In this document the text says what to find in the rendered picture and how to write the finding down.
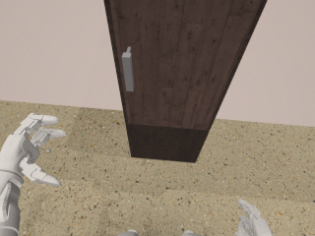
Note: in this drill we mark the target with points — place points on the cupboard door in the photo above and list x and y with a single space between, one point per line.
183 52

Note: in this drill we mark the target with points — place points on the left robot forearm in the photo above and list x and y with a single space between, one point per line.
10 215

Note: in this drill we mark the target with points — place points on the robot left hand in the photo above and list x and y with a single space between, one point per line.
13 154

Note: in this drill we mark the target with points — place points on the robot right hand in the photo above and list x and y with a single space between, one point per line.
256 225

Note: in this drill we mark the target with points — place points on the robot right shin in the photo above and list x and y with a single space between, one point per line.
188 231

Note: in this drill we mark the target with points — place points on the handle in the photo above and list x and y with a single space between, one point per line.
128 69

